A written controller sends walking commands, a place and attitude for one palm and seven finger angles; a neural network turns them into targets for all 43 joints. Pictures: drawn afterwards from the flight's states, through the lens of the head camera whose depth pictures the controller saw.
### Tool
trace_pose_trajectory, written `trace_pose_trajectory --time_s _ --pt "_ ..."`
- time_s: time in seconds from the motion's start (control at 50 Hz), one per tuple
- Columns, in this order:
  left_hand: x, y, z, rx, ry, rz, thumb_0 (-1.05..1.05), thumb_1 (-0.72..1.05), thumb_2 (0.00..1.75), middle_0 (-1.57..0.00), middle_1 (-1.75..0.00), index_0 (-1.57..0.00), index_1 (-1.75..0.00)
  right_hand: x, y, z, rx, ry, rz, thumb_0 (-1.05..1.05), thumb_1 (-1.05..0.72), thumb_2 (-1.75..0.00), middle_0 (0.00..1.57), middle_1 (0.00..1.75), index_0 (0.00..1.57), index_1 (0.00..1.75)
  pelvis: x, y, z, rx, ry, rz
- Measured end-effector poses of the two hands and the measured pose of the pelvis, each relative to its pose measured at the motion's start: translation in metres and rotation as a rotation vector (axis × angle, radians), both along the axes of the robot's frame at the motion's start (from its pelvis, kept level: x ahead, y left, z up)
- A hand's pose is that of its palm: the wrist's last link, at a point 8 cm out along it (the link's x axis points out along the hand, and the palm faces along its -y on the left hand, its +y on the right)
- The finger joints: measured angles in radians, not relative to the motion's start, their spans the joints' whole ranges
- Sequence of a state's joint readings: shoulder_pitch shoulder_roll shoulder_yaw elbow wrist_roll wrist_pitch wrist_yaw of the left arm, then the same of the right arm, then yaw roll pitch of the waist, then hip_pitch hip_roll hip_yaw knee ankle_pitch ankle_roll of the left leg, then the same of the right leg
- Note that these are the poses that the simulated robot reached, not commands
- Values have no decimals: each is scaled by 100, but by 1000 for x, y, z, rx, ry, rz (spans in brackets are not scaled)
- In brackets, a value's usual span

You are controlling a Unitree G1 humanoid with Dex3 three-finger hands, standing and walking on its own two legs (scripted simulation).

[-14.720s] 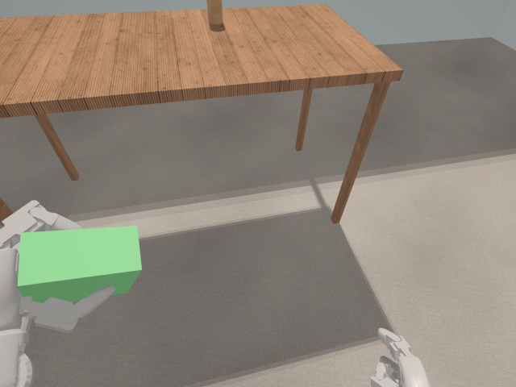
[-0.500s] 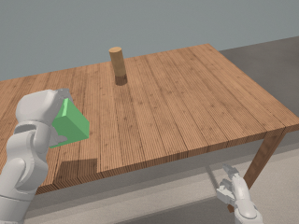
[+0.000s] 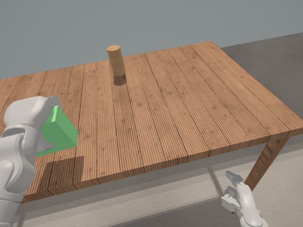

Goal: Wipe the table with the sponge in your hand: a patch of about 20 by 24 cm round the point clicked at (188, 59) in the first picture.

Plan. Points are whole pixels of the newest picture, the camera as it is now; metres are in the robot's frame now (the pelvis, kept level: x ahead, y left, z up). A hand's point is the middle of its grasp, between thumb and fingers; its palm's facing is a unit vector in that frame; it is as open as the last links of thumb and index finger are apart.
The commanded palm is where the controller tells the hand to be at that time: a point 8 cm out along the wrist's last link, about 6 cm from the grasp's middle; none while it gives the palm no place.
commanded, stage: move the sponge above the wiping area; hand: left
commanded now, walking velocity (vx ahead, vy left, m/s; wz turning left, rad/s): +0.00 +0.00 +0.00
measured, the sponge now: (50, 136) +0.26 +0.32 +0.13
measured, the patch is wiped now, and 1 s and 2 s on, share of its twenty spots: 0.00 0.00 0.00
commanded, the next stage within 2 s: lower the sponge onto the table in 1.36 s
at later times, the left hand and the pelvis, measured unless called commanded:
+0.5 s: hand (47, 129) +0.27 +0.32 +0.15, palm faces +0.08 -0.04 -1.00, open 9.6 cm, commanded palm +0.23 +0.31 +0.23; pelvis +0.00 +0.02 +0.00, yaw +0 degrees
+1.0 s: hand (43, 128) +0.25 +0.32 +0.17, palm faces +0.10 -0.02 -0.99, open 9.6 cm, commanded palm +0.21 +0.31 +0.24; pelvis +0.00 +0.01 +0.00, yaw +0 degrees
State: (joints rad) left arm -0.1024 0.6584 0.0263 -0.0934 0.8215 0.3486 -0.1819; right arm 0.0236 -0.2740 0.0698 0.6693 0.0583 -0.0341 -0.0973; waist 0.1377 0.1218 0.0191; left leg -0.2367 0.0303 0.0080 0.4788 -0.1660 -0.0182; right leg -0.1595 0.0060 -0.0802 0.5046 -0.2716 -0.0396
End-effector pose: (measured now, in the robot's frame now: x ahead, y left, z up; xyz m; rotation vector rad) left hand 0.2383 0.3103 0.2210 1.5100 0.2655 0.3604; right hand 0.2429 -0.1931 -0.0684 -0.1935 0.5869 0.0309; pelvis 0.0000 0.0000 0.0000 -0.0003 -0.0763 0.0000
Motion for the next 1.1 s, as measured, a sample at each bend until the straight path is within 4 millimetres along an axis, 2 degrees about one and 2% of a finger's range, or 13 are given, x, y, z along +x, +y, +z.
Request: trace_pose_trajectory --time_s 0.24,0.32,0.48,0.68,0.94,1.1 --pt "-12 8 -6 -10 -19 -8 0 -44 102 -79 -135 -78 -135 3 7 0 -8 14 -4 1 -90 -90 20 30 20 30 5 8 1 -3 1 1" --pt "-10 13 -11 -20 -13 10 0 -44 102 -79 -135 -78 -135 2 9 1 -20 18 -7 1 -90 -90 20 30 20 30 3 11 2 -5 -2 8" --pt "2 2 -15 -13 -14 -48 0 -44 102 -79 -135 -78 -135 -1 15 3 -14 18 -9 1 -90 -90 20 30 18 29 0 15 3 -4 0 6" --pt "5 6 -8 -10 -36 -2 0 -44 102 -79 -135 -78 -135 -2 18 3 7 18 -4 1 -90 -90 20 30 18 28 -1 15 3 -2 3 2" --pt "-6 -3 -5 -3 -25 -28 0 -44 102 -79 -135 -78 -135 -2 14 2 7 10 10 1 -90 -90 20 30 20 29 -1 9 2 -2 -4 2" --pt "-12 2 1 3 -32 11 0 -44 102 -79 -135 -78 -135 -1 12 2 13 6 17 1 -90 -90 20 30 21 30 -2 5 2 -3 -7 2"
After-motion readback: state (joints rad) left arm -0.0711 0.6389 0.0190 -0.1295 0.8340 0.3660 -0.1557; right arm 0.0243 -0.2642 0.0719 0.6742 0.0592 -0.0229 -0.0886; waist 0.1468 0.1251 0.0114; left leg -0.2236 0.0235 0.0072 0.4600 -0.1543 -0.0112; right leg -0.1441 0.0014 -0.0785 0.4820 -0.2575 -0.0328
